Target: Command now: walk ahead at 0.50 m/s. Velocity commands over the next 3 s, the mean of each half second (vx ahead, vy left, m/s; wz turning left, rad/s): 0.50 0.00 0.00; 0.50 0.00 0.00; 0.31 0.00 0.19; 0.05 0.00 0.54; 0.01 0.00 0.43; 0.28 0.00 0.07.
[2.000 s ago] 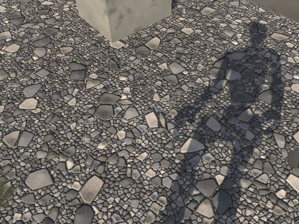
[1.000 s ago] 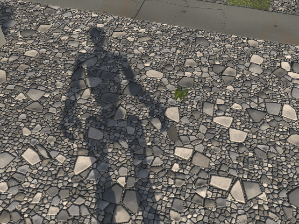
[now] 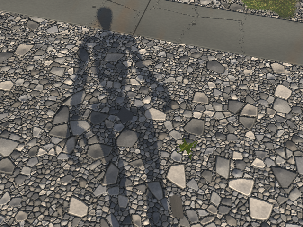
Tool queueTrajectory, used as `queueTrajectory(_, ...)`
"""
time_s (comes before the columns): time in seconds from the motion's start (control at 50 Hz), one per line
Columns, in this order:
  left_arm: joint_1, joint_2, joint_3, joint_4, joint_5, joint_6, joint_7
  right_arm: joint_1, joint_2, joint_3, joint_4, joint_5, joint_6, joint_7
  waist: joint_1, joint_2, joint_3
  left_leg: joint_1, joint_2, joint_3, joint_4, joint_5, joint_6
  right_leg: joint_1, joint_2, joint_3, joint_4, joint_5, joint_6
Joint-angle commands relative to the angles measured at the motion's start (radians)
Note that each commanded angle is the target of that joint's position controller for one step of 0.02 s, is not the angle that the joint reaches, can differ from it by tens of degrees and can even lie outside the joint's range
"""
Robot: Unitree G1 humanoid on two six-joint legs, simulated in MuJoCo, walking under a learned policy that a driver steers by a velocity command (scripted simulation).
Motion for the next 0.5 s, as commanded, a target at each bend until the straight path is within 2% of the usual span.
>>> queueTrajectory(0.02, -0.022, 0.131, 0.031, -0.087, 0.007, -0.019, -0.004, 0.218, -0.147, -0.053, 0.035, 0.030, 0.006, -0.003, -0.087, 0.053, -0.121, 0.487, 0.372, -0.558, -0.336, -0.125, 0.185, -0.526, -0.066, 0.077, 0.400, 0.085, -0.022)
queueTrajectory(0.04, -0.044, 0.106, 0.027, -0.088, 0.006, -0.017, -0.008, 0.188, -0.108, -0.042, 0.043, 0.024, -0.001, -0.001, -0.056, 0.030, -0.059, 0.380, 0.321, -0.458, -0.376, -0.052, 0.148, -0.486, -0.102, 0.067, 0.330, 0.124, -0.020)
queueTrajectory(0.06, -0.044, 0.096, 0.026, -0.086, 0.019, -0.005, -0.012, 0.187, -0.088, -0.035, 0.058, 0.025, -0.010, -0.004, -0.030, 0.045, -0.034, 0.310, 0.278, -0.383, -0.396, 0.017, 0.118, -0.440, -0.125, 0.066, 0.275, 0.140, -0.010)
queueTrajectory(0.08, -0.023, 0.076, 0.021, -0.073, 0.027, 0.010, -0.019, 0.193, -0.078, -0.032, 0.072, 0.023, -0.017, -0.006, -0.013, 0.057, -0.037, 0.272, 0.255, -0.332, -0.414, 0.063, 0.105, -0.396, -0.130, 0.057, 0.251, 0.154, 0.000)
queueTrajectory(0.14, -0.071, 0.061, 0.021, -0.086, 0.029, 0.029, -0.032, 0.257, -0.105, -0.038, 0.111, 0.031, -0.039, -0.003, -0.004, 0.057, -0.027, 0.267, 0.232, -0.256, -0.455, 0.155, 0.112, -0.438, -0.145, 0.026, 0.192, 0.215, 0.025)
queueTrajectory(0.2, -0.213, 0.067, 0.021, -0.129, 0.027, 0.034, -0.036, 0.313, -0.106, -0.037, 0.140, 0.034, -0.037, -0.003, -0.032, 0.056, 0.014, 0.306, 0.207, -0.209, -0.487, 0.184, 0.101, -0.547, -0.168, -0.003, 0.073, 0.329, 0.052)
queueTrajectory(0.28, -0.361, 0.046, 0.009, -0.172, 0.018, 0.026, -0.038, 0.378, -0.105, -0.032, 0.170, 0.033, -0.034, -0.006, -0.071, 0.062, 0.026, 0.360, 0.183, -0.155, -0.475, 0.282, 0.074, -0.546, -0.148, -0.041, -0.140, 0.446, 0.064)
queueTrajectory(0.36, -0.469, 0.049, 0.003, -0.205, 0.016, 0.021, -0.034, 0.446, -0.108, -0.030, 0.205, 0.023, -0.030, -0.016, -0.105, 0.072, 0.036, 0.482, 0.215, -0.149, -0.440, 0.369, 0.079, -0.547, -0.117, -0.064, -0.269, 0.451, 0.042)
queueTrajectory(0.4, -0.490, 0.059, 0.006, -0.218, 0.016, 0.015, -0.033, 0.454, -0.115, -0.031, 0.218, 0.017, -0.025, -0.024, -0.101, 0.075, 0.042, 0.547, 0.244, -0.156, -0.405, 0.438, 0.082, -0.545, -0.106, -0.061, -0.308, 0.397, 0.019)
queueTrajectory(0.44, -0.448, 0.070, 0.013, -0.211, 0.016, 0.006, -0.028, 0.425, -0.127, -0.034, 0.221, 0.013, -0.023, -0.031, -0.066, 0.082, 0.024, 0.576, 0.255, -0.141, -0.329, 0.612, 0.067, -0.457, -0.074, -0.072, -0.353, 0.316, -0.013)
queueTrajectory(0.46, -0.374, 0.084, 0.021, -0.188, 0.017, 0.001, -0.021, 0.408, -0.137, -0.036, 0.222, 0.011, -0.021, -0.033, -0.032, 0.090, -0.015, 0.574, 0.250, -0.130, -0.243, 0.747, 0.054, -0.354, -0.042, -0.083, -0.374, 0.277, -0.032)
queueTrajectory(0.48, -0.235, 0.099, 0.033, -0.140, 0.020, -0.007, -0.013, 0.392, -0.141, -0.037, 0.223, 0.014, -0.017, -0.031, 0.029, 0.074, -0.087, 0.552, 0.224, -0.106, -0.084, 0.806, 0.037, -0.190, -0.010, -0.099, -0.434, 0.293, -0.056)
queueTrajectory(0.5, -0.058, 0.141, 0.051, -0.086, 0.037, -0.018, -0.001, 0.383, -0.128, -0.031, 0.212, 0.022, -0.018, -0.029, 0.095, 0.045, -0.189, 0.403, 0.187, -0.079, 0.133, 0.646, 0.019, 0.069, -0.078, -0.027, -0.447, 0.308, -0.094)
